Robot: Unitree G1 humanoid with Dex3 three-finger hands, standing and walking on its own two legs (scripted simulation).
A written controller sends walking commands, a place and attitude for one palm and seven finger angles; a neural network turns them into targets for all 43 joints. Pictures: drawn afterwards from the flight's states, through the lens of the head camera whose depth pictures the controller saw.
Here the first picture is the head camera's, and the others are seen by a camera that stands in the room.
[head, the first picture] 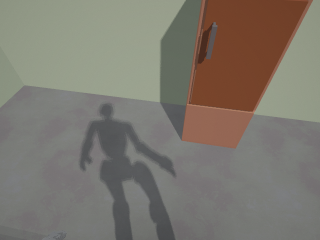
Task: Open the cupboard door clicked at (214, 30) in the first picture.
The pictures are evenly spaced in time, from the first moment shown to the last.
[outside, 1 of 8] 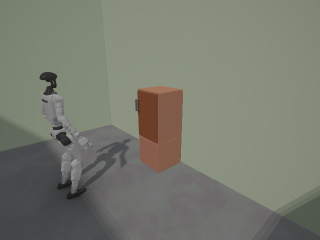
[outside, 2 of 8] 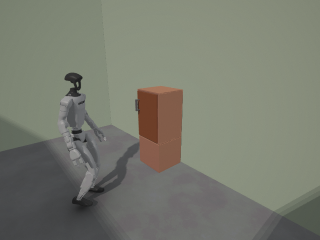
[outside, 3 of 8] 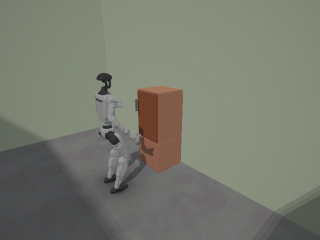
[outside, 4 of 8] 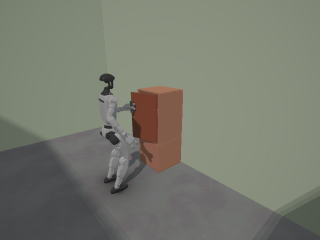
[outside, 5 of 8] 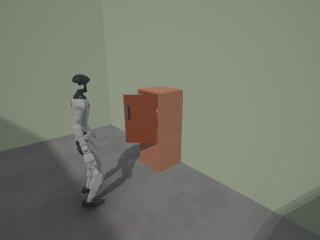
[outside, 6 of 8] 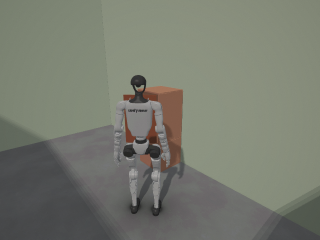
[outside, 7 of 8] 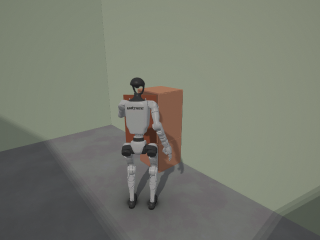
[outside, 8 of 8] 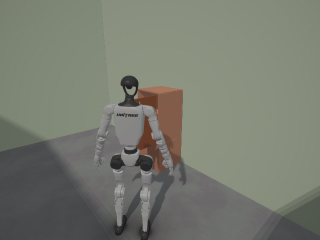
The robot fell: no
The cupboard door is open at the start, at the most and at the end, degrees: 0 96 95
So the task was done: yes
